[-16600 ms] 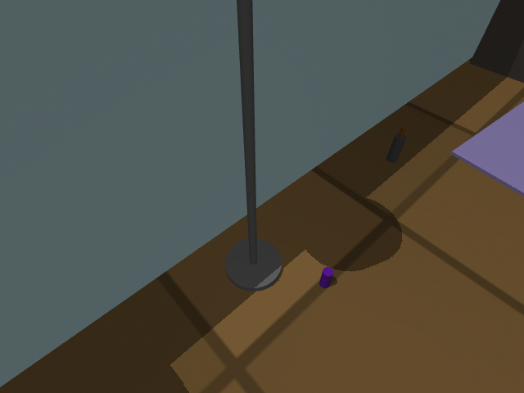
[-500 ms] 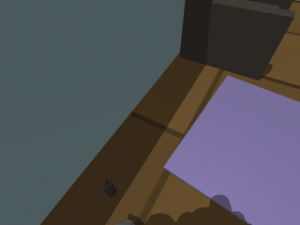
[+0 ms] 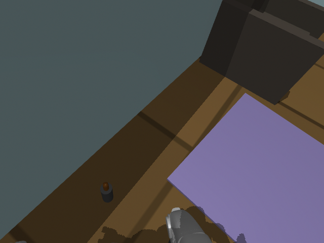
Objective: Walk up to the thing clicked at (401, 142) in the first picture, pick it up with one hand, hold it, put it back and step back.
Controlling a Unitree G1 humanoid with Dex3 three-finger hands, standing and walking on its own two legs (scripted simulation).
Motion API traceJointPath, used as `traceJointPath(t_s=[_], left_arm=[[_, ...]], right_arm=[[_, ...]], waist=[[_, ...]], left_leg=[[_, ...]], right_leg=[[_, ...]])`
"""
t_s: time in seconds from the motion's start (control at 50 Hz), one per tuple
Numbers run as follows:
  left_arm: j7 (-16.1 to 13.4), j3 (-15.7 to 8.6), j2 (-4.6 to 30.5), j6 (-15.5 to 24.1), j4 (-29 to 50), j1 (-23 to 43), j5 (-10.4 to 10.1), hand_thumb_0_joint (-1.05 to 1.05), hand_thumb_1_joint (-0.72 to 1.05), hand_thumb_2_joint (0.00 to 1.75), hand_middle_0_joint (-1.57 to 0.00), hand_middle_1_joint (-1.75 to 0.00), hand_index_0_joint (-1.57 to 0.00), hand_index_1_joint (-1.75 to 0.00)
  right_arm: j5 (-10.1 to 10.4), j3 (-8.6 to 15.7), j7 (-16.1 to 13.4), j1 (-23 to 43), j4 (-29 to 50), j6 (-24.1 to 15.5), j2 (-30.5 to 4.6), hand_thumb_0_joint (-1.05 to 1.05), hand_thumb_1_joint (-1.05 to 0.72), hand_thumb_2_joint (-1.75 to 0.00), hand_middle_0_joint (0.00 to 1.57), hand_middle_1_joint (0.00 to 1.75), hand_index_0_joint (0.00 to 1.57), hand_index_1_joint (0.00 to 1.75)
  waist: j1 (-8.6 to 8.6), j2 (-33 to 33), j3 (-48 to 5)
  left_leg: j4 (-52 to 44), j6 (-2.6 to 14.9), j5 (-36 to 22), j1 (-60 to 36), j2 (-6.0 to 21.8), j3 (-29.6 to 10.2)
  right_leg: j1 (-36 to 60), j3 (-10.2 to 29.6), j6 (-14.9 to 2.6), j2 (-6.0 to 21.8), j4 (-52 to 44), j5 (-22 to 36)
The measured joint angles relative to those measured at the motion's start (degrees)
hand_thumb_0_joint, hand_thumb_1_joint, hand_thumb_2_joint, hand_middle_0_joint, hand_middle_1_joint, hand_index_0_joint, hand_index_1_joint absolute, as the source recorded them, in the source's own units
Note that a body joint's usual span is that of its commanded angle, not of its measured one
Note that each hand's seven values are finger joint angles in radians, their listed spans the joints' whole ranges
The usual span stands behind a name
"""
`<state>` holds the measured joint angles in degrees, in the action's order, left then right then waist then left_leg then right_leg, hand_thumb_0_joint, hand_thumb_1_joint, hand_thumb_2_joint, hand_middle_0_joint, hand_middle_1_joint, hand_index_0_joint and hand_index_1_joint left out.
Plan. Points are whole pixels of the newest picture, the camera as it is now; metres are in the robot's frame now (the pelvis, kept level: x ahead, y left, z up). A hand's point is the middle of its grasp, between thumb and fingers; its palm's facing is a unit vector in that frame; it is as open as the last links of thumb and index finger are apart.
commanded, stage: walk up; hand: left
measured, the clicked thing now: (106, 191) +0.42 +0.19 -0.65
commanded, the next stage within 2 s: stand in 0.58 s
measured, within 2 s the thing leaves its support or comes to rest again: neither
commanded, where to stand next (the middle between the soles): +0.02 -0.04 m, yaw -1 degrees
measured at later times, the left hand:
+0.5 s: hand out of the picture +0.10 +0.19 -0.13, palm faces -0.06 -0.91 -0.42, open 7.3 cm
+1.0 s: hand out of the picture +0.04 +0.18 -0.14, palm faces -0.04 -0.95 -0.32, open 7.3 cm
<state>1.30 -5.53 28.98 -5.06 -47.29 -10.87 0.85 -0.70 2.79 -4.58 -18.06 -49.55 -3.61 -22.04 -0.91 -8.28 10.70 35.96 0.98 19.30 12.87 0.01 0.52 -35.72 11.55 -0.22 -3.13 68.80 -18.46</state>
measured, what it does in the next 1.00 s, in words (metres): steps on the spot: right foot, then left foot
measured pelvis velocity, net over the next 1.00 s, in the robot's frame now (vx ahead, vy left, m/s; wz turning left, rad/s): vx -0.03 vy -0.07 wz -0.01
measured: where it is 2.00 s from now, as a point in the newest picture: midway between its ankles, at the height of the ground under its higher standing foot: outside the picture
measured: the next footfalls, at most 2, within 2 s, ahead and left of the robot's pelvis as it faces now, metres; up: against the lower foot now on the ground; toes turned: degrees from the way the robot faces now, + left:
right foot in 0.22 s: +0.03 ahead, -0.18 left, +0.00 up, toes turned -1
left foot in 0.58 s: +0.04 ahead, +0.07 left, +0.00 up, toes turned -1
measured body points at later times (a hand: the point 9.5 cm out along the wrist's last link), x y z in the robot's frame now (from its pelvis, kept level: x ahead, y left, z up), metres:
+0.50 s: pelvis -0.02 -0.07 -0.01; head +0.02 -0.09 +0.44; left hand +0.11 +0.24 -0.10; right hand +0.05 -0.38 -0.14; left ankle +0.00 +0.07 -0.70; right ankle +0.00 -0.18 -0.73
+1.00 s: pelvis -0.03 -0.07 +0.02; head -0.03 -0.07 +0.47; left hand +0.04 +0.23 -0.12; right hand +0.05 -0.37 -0.11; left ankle +0.01 +0.07 -0.73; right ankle -0.01 -0.18 -0.73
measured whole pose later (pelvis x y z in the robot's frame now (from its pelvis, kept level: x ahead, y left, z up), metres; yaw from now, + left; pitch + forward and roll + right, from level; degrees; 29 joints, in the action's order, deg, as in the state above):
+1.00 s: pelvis -0.03 -0.07 +0.02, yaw -1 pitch -4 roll +0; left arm 1.4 0.3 19.7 1.5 -63.1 -8.1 0.4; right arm -0.4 0.6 0.9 -7.3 -61.6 -1.2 -20.5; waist 0.1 0.4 3.8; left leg 23.6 -1.5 9.8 10.2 1.5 -1.3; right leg -9.1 0.1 -0.3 -0.5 23.7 -11.0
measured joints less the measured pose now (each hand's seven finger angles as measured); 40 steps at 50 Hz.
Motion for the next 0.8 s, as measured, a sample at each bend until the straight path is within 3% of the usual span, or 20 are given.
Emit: traceJointPath(t_s=[0.1,0.22,0.26,0.3,0.36,0.42,0.56,0.62,0.7,0.72,0.76,0.8], left_arm=[[-0.6,1.7,-2.9,-0.6,-1.0,1.1,-0.8,0.00,0.91,0.90,-0.20,-0.30,-0.20,-0.30],[0.0,3.0,-5.4,1.0,-2.1,2.1,-0.1,0.00,0.91,0.90,-0.21,-0.30,-0.21,-0.30],[-0.2,2.6,-7.0,2.2,-3.2,3.4,0.5,0.00,0.91,0.90,-0.21,-0.30,-0.21,-0.30],[-0.1,2.7,-7.6,3.3,-2.9,3.7,1.1,0.00,0.91,0.90,-0.21,-0.30,-0.21,-0.30],[-0.2,2.8,-7.8,4.1,-1.9,3.1,1.1,0.00,0.91,0.90,-0.21,-0.30,-0.21,-0.30],[-0.8,3.0,-8.2,5.1,-1.8,2.8,0.8,0.00,0.91,0.90,-0.21,-0.30,-0.21,-0.30],[-1.4,3.5,-7.4,6.8,-2.2,2.2,0.3,0.00,0.90,0.90,-0.21,-0.30,-0.21,-0.30],[-1.7,3.2,-6.4,6.1,-4.0,2.8,-0.2,0.00,0.90,0.90,-0.21,-0.30,-0.21,-0.30],[-1.5,3.4,-6.3,4.9,-6.9,2.3,-0.9,0.00,0.91,0.90,-0.21,-0.30,-0.21,-0.30],[-1.2,3.3,-6.1,5.1,-7.6,2.2,-0.9,0.00,0.91,0.90,-0.21,-0.30,-0.21,-0.30],[-0.9,3.4,-6.2,5.7,-9.0,2.1,-0.8,0.00,0.91,0.90,-0.21,-0.30,-0.21,-0.30],[-0.8,3.9,-6.9,6.0,-10.6,2.0,-0.5,0.00,0.91,0.90,-0.21,-0.30,-0.21,-0.30]], right_arm=[[-0.2,0.6,0.3,3.7,2.1,1.5,-1.3,0.00,-0.90,-0.89,0.20,0.30,0.21,0.30],[0.0,0.3,1.3,7.2,4.5,2.2,-2.7,0.00,-0.90,-0.89,0.20,0.30,0.21,0.30],[0.3,0.2,1.7,8.7,4.0,2.7,-3.7,0.00,-0.90,-0.89,0.20,0.30,0.21,0.30],[0.7,-0.1,1.6,9.1,3.1,3.4,-3.0,0.00,-0.90,-0.89,0.20,0.30,0.21,0.30],[1.3,-1.3,1.6,9.0,0.9,3.5,-1.4,0.00,-0.90,-0.89,0.20,0.30,0.21,0.30],[1.5,-1.8,2.3,8.1,-0.5,3.1,-0.8,0.00,-0.90,-0.89,0.20,0.30,0.21,0.30],[-0.2,-1.4,4.2,6.0,-3.5,4.0,-0.6,0.00,-0.90,-0.89,0.20,0.30,0.21,0.30],[-0.4,-1.0,4.8,6.4,-4.9,3.6,0.0,0.01,-0.90,-0.89,0.20,0.30,0.21,0.30],[-0.9,-1.5,5.4,5.8,-6.6,2.9,1.0,0.01,-0.90,-0.89,0.20,0.30,0.21,0.30],[-0.9,-1.7,5.5,5.9,-6.9,3.0,1.4,0.01,-0.90,-0.89,0.20,0.30,0.21,0.30],[-0.4,-1.9,5.4,6.6,-7.8,3.3,1.7,0.01,-0.90,-0.89,0.20,0.30,0.21,0.30],[0.0,-1.9,5.4,7.4,-8.7,3.2,1.7,0.01,-0.90,-0.89,0.20,0.30,0.21,0.30]], waist=[[0.52,0.4,2.0],[0.37,3.3,1.4],[1.05,7.9,2.3],[1.64,9.3,2.1],[0.47,8.5,0.5],[0.60,9.4,-1.1],[1.23,10.4,-3.7],[1.14,8.2,-3.2],[1.56,7.5,-5.5],[1.43,7.0,-5.8],[1.17,6.9,-5.6],[1.26,7.4,-5.6]], left_leg=[[1.7,-0.74,0.3,2.5,1.7,0.2],[8.4,-2.52,3.7,6.5,4.4,1.8],[13.1,-1.83,5.4,8.0,7.2,-0.3],[18.6,-0.39,10.6,9.9,5.3,-3.4],[23.4,-0.12,15.7,11.0,0.6,-4.2],[22.0,-0.58,12.4,11.0,-0.7,-3.9],[7.6,-0.42,7.2,6.2,0.1,-1.6],[2.3,-0.89,-2.3,3.5,-1.0,0.1],[-0.8,-0.52,-3.1,2.5,-0.3,-0.2],[-1.7,-0.67,-3.5,2.2,-0.2,-0.1],[-3.2,-1.50,-4.5,1.3,0.3,-0.2],[-5.0,-2.01,-5.6,0.3,0.9,-1.0]], right_leg=[[2.6,-0.4,1.05,-0.8,-1.8,-2.5],[13.5,-7.0,0.28,3.2,-22.6,-2.6],[16.0,-9.5,0.69,0.9,-25.3,-3.4],[16.0,-10.5,-0.03,0.5,-24.3,-3.5],[16.1,-8.9,-0.97,1.7,-25.1,-2.5],[16.9,-9.2,-1.06,2.2,-27.6,-1.1],[17.3,-11.0,-0.40,3.4,-27.9,-0.9],[17.2,-9.9,0.39,5.0,-26.6,-1.2],[18.4,-9.1,-0.59,3.6,-27.8,-6.3],[19.5,-9.2,-0.81,3.8,-29.7,-5.2],[21.4,-9.8,-0.10,3.7,-34.1,2.7],[23.1,-10.6,0.22,3.2,-37.0,4.0]])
